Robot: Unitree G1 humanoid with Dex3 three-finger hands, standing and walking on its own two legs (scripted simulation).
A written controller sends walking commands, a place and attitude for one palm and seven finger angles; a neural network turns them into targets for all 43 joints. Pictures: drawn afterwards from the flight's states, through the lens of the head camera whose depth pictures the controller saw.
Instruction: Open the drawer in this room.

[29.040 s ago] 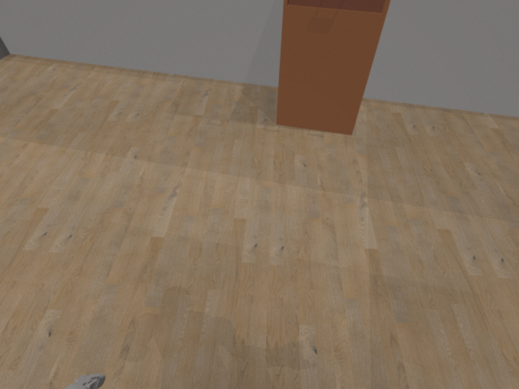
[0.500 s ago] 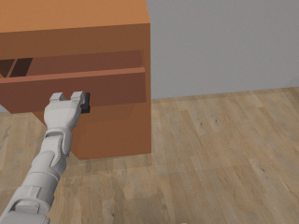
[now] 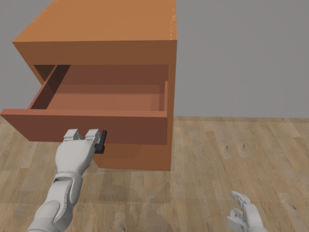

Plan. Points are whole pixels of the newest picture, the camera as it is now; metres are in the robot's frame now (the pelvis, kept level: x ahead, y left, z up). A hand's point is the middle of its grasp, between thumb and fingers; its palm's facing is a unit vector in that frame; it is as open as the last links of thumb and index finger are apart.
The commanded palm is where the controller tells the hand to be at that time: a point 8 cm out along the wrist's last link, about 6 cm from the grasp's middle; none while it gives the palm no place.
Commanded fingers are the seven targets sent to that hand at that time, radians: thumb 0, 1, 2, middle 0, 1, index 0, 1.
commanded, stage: pull the drawer open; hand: left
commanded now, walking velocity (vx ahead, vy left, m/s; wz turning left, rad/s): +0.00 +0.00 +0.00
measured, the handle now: (85, 141) +0.33 +0.23 +0.03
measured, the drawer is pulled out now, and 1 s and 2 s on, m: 0.21 0.30 0.30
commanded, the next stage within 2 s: open the thumb to release the handle in 0.68 s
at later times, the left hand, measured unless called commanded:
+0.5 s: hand (72, 199) +0.19 +0.22 +0.01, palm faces +0.02 -0.08 -1.00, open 5.4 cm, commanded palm +0.14 +0.24 +0.06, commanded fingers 0.00 0.90 0.90 -0.40 -1.35 -0.40 -1.35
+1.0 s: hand (73, 198) +0.19 +0.22 +0.01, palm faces +0.06 -0.07 -1.00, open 6.4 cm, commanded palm +0.16 +0.23 +0.06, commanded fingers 0.00 0.06 0.54 -0.34 -1.26 -0.34 -1.26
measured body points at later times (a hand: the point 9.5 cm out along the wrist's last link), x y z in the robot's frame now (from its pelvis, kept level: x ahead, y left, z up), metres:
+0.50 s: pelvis -0.01 -0.01 -0.01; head +0.02 -0.03 +0.44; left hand +0.18 +0.22 +0.07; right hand +0.19 -0.24 -0.10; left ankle -0.05 +0.14 -0.72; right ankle -0.01 -0.12 -0.72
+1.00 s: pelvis -0.02 +0.00 -0.01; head +0.01 -0.03 +0.44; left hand +0.18 +0.22 +0.07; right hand +0.19 -0.22 -0.12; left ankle -0.05 +0.14 -0.72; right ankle -0.01 -0.12 -0.72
